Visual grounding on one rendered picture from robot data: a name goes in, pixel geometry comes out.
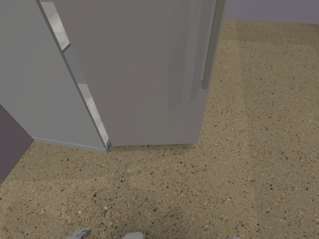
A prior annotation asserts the handle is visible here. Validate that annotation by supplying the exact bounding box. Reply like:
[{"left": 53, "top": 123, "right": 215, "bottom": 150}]
[{"left": 202, "top": 0, "right": 226, "bottom": 89}]

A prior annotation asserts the robot left hand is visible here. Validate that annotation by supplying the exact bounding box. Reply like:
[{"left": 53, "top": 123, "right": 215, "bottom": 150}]
[{"left": 67, "top": 228, "right": 91, "bottom": 239}]

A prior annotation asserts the fridge door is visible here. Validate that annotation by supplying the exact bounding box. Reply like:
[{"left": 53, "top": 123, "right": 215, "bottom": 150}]
[{"left": 53, "top": 0, "right": 228, "bottom": 146}]

